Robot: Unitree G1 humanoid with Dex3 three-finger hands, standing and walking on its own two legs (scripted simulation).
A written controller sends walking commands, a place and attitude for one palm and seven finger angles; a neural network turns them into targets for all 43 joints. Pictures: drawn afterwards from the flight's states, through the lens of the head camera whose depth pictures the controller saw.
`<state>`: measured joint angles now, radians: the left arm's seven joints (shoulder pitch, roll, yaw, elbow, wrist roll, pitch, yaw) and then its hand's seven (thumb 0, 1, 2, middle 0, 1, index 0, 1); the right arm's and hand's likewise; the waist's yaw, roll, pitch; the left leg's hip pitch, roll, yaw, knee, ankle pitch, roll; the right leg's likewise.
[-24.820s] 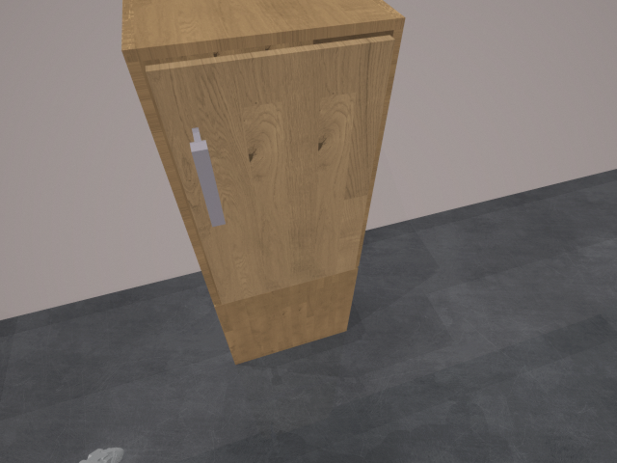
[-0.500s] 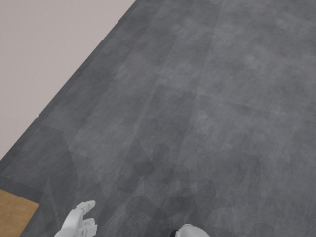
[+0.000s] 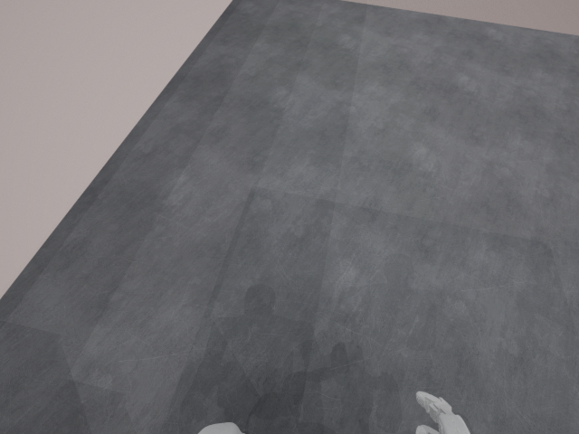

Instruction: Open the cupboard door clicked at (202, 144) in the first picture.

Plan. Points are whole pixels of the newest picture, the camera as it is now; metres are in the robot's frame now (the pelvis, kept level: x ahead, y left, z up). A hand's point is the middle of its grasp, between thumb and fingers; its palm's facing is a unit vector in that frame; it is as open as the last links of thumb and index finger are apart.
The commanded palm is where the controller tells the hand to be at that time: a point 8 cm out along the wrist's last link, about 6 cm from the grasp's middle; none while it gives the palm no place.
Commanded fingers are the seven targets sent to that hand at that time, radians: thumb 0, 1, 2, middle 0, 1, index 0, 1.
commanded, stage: walk to a spot facing it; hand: left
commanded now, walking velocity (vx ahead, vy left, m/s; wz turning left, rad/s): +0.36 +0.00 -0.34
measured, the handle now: out of the picture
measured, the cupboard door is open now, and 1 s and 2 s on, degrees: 48 48 48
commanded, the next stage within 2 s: turn to face it in 0.68 s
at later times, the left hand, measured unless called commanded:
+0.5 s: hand (252, 297) +0.36 +0.10 -0.15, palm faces -0.14 -0.97 -0.21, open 7.3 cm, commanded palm none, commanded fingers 0.00 0.90 0.90 -0.20 -0.30 -0.20 -0.30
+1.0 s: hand (267, 220) +0.55 +0.10 -0.16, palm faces -0.08 -0.98 -0.20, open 7.2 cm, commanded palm none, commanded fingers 0.00 0.90 0.90 -0.20 -0.30 -0.20 -0.30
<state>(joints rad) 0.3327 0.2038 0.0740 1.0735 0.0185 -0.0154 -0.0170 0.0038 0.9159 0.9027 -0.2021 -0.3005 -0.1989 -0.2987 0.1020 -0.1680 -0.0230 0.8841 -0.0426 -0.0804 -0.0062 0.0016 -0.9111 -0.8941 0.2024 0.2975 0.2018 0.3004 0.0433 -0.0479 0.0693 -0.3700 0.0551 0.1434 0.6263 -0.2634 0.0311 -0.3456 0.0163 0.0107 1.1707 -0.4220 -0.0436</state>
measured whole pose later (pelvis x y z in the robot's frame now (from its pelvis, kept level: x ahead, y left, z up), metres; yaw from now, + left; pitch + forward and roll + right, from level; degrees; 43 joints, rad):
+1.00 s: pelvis +0.48 -0.08 +0.01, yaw -7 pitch +1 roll +0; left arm 0.20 0.17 0.05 1.04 0.02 -0.02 0.01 0.01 0.95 0.90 -0.20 -0.30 -0.20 -0.30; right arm 0.25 -0.16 -0.04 1.05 -0.03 -0.04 -0.02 0.00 -0.94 -0.89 0.20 0.30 0.20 0.30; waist -0.01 0.00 0.04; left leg -0.31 0.02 0.09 0.50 -0.21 0.03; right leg -0.41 -0.07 -0.06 0.82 -0.36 0.03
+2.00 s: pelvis +0.64 -0.15 +0.02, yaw +30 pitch +1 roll +3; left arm 0.23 0.17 0.03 0.89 0.03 0.00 0.03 0.00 0.91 0.90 -0.21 -0.30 -0.20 -0.30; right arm 0.11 -0.23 -0.07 0.93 -0.02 0.08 0.03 0.01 -0.91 -0.89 0.20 0.30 0.20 0.30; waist 0.00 -0.01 0.11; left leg -0.46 0.02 0.07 0.94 -0.44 -0.06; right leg -0.20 -0.12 -0.22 0.52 -0.33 -0.02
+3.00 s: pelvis +0.67 -0.14 +0.00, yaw +66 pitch +1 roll +0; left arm 0.21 0.26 0.08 0.94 0.02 0.07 0.02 0.00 0.91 0.90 -0.20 -0.30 -0.20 -0.30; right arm 0.10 -0.22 -0.06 0.89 -0.02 0.02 0.01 0.00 -0.91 -0.89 0.20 0.30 0.20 0.30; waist 0.01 -0.05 0.10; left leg -0.33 -0.01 0.06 0.62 -0.32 0.05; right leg -0.45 -0.13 -0.07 1.09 -0.51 0.07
